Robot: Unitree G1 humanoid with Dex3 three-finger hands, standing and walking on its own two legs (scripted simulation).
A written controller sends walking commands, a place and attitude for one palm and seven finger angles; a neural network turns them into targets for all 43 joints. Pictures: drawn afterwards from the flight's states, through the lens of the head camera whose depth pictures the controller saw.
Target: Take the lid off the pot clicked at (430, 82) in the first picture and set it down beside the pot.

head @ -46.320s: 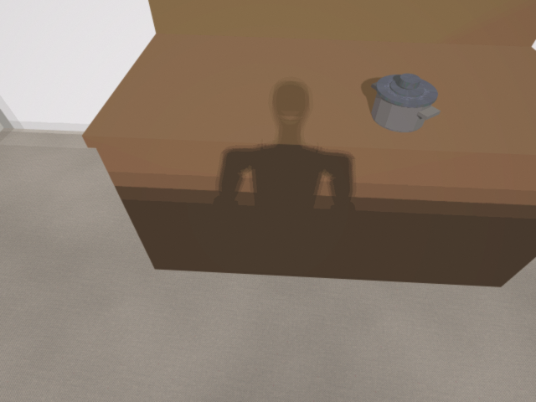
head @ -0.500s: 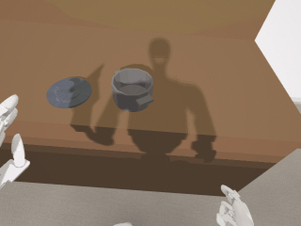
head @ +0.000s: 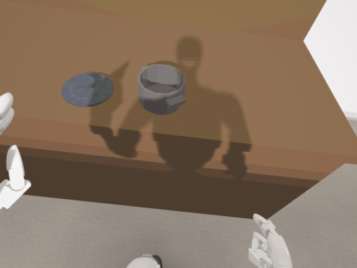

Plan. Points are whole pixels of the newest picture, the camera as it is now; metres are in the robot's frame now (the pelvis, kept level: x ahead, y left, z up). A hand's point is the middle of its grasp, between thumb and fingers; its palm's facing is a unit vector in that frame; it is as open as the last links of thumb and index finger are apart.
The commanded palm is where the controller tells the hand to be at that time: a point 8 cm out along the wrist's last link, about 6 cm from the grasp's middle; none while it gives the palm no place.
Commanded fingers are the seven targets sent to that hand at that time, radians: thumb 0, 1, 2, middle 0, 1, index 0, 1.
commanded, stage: step back with the hand held close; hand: left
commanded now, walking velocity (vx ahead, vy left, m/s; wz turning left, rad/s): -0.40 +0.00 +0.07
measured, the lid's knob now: (86, 82) +0.61 +0.33 +0.01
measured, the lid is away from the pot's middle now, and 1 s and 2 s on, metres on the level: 0.23 0.23 0.23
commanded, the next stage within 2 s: stop stepping back and stand still in 0.34 s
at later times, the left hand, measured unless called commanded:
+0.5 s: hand out of the picture +0.10 +0.24 +0.16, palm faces +0.27 -0.88 -0.40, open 7.4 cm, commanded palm +0.02 +0.29 +0.19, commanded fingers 0.00 0.90 0.90 -0.20 -0.30 -0.20 -0.30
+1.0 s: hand out of the picture -0.01 +0.33 +0.19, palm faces +0.21 -0.88 -0.43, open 7.4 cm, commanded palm -0.05 +0.38 +0.19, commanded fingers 0.00 0.90 0.90 -0.20 -0.30 -0.20 -0.30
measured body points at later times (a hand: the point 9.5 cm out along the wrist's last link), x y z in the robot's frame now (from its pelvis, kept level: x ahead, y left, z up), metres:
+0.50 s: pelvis -0.12 +0.02 -0.02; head -0.09 +0.05 +0.43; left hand +0.08 +0.29 +0.18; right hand +0.07 -0.21 -0.07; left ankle +0.10 +0.06 -0.72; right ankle -0.16 -0.13 -0.73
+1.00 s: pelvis -0.19 +0.10 +0.02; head -0.17 +0.18 +0.46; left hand -0.02 +0.37 +0.22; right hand -0.05 -0.11 -0.04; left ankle -0.17 +0.12 -0.72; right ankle -0.23 -0.03 -0.64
